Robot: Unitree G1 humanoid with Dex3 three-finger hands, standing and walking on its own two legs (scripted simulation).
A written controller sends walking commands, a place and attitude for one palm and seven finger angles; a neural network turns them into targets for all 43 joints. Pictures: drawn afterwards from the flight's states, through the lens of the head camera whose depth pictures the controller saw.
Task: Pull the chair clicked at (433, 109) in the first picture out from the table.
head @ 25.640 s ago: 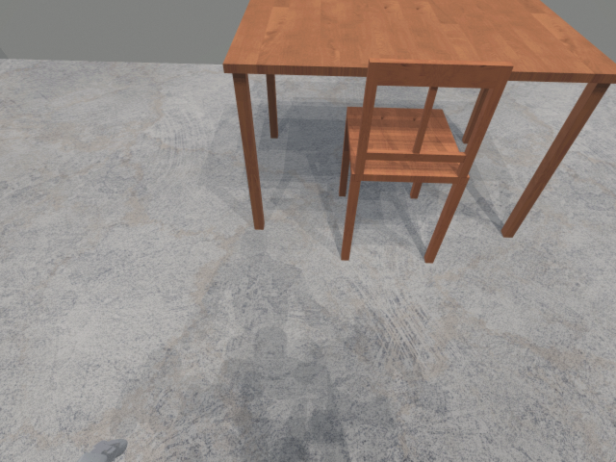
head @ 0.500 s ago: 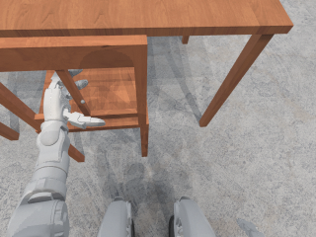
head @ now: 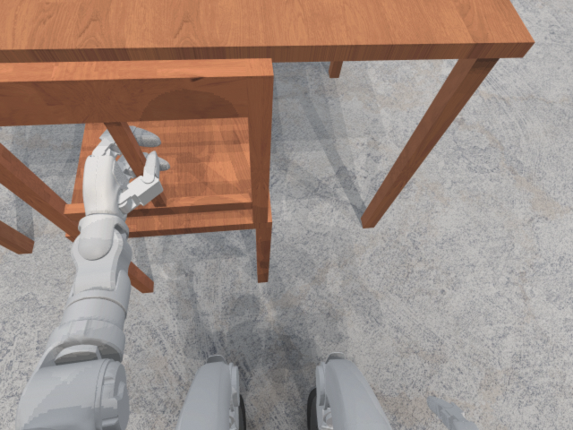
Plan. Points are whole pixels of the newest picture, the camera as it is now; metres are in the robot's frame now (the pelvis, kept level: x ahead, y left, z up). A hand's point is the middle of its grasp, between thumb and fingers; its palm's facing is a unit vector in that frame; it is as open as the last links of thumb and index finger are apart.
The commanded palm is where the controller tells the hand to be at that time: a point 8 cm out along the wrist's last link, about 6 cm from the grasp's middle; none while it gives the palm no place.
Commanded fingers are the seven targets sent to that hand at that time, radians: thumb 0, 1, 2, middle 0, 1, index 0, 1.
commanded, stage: hook a spindle and tug to test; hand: left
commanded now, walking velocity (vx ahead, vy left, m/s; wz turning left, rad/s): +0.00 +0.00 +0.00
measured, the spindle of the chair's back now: (140, 167) +0.47 +0.20 +0.01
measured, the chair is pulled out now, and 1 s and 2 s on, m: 0.00 0.05 0.21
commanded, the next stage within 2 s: step backward, pulling the chair out in 0.56 s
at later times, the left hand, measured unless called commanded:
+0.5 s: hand (155, 194) +0.42 +0.17 +0.02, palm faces +0.07 -1.00 -0.02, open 5.2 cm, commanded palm +0.38 +0.21 +0.03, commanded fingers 0.00 0.90 0.90 -0.50 -1.45 -0.50 -1.45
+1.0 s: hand (161, 201) +0.40 +0.15 +0.04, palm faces +0.09 -0.99 -0.11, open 5.0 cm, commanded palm +0.37 +0.20 +0.04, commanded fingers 0.00 0.90 0.90 -0.50 -1.45 -0.50 -1.45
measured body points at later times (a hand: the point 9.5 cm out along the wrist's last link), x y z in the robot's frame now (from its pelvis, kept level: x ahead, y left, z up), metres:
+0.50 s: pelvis +0.03 +0.00 +0.02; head +0.17 +0.01 +0.45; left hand +0.41 +0.22 +0.03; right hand +0.13 -0.26 -0.10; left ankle +0.03 +0.10 -0.62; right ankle +0.03 -0.13 -0.62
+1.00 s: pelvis +0.04 +0.00 +0.11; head +0.13 +0.02 +0.55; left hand +0.39 +0.20 +0.05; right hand +0.14 -0.25 -0.01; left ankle +0.03 +0.10 -0.62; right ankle +0.03 -0.13 -0.61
